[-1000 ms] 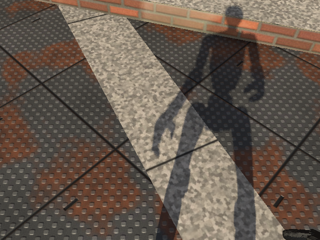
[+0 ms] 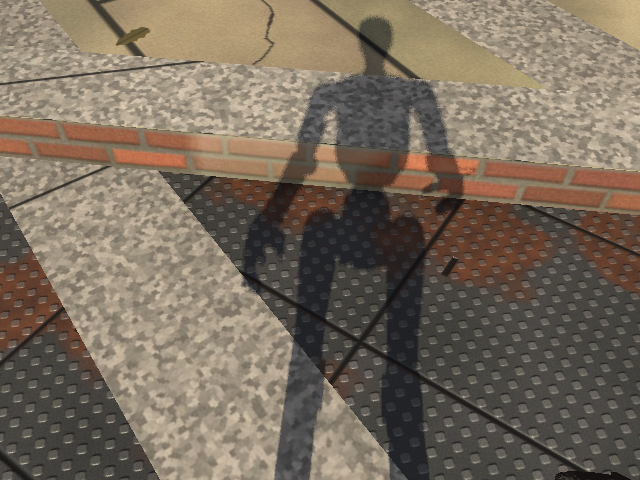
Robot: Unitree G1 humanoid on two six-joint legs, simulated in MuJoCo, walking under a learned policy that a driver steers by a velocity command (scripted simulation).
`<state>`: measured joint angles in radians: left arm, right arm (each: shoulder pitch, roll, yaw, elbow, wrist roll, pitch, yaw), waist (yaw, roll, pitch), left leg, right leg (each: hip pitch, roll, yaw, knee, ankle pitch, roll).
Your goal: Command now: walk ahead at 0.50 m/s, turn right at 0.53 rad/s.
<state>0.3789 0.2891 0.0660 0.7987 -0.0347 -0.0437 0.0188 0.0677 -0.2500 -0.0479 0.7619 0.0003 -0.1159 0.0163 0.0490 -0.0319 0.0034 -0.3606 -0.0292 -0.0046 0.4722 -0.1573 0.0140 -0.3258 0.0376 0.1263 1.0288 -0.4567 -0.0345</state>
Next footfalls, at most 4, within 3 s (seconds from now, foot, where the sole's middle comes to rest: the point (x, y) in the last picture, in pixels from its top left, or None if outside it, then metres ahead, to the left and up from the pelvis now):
0.42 right None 0.36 -0.17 -0.77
0.92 left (388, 387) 0.69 -0.10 -0.77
1.40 right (512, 333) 0.85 -0.40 -0.77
1.90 left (413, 245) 1.11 -0.18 -0.77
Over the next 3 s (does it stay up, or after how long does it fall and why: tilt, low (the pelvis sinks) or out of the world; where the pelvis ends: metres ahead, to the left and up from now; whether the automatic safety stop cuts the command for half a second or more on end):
stays up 1.59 -0.16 0.15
